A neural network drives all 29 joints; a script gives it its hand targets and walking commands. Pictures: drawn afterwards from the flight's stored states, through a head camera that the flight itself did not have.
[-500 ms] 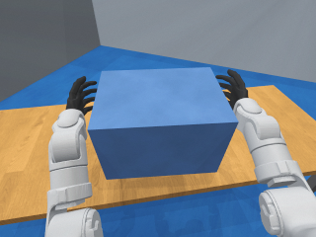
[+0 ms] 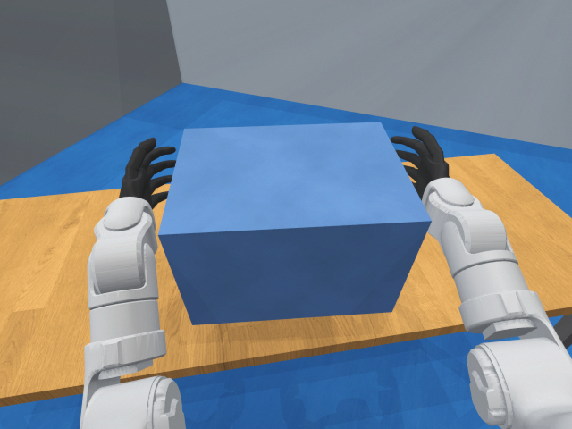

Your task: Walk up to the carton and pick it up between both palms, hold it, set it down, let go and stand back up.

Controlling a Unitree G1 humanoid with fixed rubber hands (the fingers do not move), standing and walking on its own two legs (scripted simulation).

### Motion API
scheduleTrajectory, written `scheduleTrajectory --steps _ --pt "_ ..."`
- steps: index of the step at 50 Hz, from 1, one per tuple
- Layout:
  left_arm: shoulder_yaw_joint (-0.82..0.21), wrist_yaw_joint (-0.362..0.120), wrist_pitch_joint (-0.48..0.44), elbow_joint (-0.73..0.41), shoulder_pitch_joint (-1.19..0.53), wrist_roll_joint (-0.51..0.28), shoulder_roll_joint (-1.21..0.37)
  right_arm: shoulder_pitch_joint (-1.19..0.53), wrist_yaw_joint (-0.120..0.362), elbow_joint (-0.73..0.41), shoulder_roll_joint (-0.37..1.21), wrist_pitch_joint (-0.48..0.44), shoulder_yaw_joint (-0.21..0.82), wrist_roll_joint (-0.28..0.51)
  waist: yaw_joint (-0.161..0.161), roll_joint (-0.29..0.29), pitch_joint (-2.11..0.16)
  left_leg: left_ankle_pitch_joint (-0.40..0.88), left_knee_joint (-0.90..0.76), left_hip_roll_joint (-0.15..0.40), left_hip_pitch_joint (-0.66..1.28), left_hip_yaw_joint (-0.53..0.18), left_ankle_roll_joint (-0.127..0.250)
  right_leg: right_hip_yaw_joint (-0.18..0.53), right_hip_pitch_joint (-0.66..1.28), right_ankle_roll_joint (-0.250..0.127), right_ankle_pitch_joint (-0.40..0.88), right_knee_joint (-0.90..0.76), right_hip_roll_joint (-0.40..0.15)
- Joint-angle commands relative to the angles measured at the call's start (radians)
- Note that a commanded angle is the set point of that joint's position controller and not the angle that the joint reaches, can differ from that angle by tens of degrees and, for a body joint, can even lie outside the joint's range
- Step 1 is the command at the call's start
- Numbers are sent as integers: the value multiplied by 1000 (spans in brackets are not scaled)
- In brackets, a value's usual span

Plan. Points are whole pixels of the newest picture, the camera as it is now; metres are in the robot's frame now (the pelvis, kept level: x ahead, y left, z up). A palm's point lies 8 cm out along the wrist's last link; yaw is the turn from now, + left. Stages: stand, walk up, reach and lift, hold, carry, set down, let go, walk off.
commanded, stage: hold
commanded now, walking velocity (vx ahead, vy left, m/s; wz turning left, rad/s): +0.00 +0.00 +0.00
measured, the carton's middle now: (288, 221) +0.37 +0.01 +0.13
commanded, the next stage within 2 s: set down in 0.76 s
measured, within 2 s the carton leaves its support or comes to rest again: neither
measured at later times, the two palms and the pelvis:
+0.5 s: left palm (141, 200) +0.35 +0.20 +0.20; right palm (430, 182) +0.36 -0.19 +0.20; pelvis +0.00 +0.00 +0.00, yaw +0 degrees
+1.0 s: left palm (133, 197) +0.35 +0.21 +0.20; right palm (422, 188) +0.36 -0.18 +0.19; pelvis +0.00 +0.00 +0.00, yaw +0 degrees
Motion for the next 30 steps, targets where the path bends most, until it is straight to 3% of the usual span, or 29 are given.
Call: scheduleTrajectory --steps 1,3,6,8,10,14,16,18,20,21,22,24,27,30 --pt "-418 -134 -45 -126 -644 -138 -441 -747 145 -334 523 -62 323 107 11 28 -289 168 17 -52 277 31 13 -34 -105 43 212 -52 37" --pt "-417 -138 -40 -122 -627 -137 -446 -725 145 -321 529 -59 323 110 1 34 -275 168 9 -55 271 33 13 -34 -98 44 230 -55 34" --pt "-410 -139 -42 -98 -630 -134 -447 -734 148 -321 526 -65 320 108 11 26 -260 171 8 -54 270 36 12 -30 -98 40 218 -60 38" --pt "-428 -135 -47 -139 -630 -150 -456 -749 144 -356 546 -71 349 121 16 23 -312 219 24 -56 293 32 10 -29 -74 42 275 -48 40" --pt "-454 -135 -50 -152 -661 -157 -466 -739 144 -346 534 -73 323 114 -8 53 -299 212 28 -54 292 29 -1 -32 -98 38 245 -52 43" --pt "-445 -132 -43 -135 -650 -144 -459 -715 148 -293 519 -63 301 105 -9 71 -256 181 18 -48 283 25 0 -32 -119 31 192 -62 39" --pt "-435 -134 -39 -126 -630 -144 -449 -707 148 -311 519 -58 313 107 -3 38 -257 185 12 -52 285 33 2 -29 -102 37 217 -60 39" --pt "-420 -141 -38 -121 -625 -137 -438 -721 148 -311 523 -60 315 108 10 45 -256 175 12 -53 273 31 9 -26 -89 40 221 -62 33" --pt "-423 -139 -40 -120 -648 -141 -451 -731 148 -307 522 -61 304 103 2 50 -260 163 9 -52 272 36 6 -29 -107 36 205 -63 36" --pt "-427 -139 -37 -130 -634 -138 -457 -723 149 -321 517 -66 299 107 1 68 -261 184 8 -51 282 30 4 -24 -109 34 222 -61 37" --pt "-425 -140 -35 -129 -611 -138 -458 -722 146 -344 522 -69 325 114 11 44 -280 215 18 -56 283 33 3 -27 -80 40 273 -56 37" --pt "-440 -135 -44 -168 -627 -148 -453 -721 140 -367 531 -69 349 124 6 50 -304 259 32 -61 301 31 2 -28 -69 49 335 -43 37" --pt "-441 -135 -46 -160 -639 -149 -442 -713 134 -359 526 -62 339 119 -6 32 -282 222 30 -61 291 31 3 -31 -86 49 297 -45 39" --pt "-430 -141 -37 -152 -606 -141 -433 -706 135 -368 527 -58 341 115 3 26 -279 208 15 -60 285 38 7 -29 -73 47 295 -51 37"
